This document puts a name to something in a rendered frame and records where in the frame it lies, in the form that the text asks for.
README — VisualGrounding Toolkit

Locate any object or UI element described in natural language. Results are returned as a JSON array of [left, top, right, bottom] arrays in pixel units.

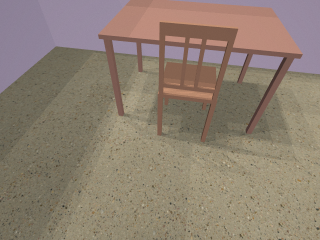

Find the table
[[98, 0, 303, 134]]

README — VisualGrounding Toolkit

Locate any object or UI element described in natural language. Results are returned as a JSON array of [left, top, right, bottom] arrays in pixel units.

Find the chair
[[157, 20, 238, 142]]

